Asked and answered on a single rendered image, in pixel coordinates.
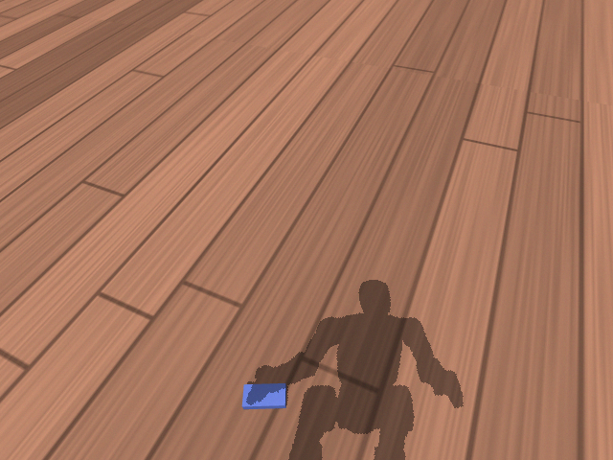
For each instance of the small box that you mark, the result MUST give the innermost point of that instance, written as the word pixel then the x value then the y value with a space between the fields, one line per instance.
pixel 264 396

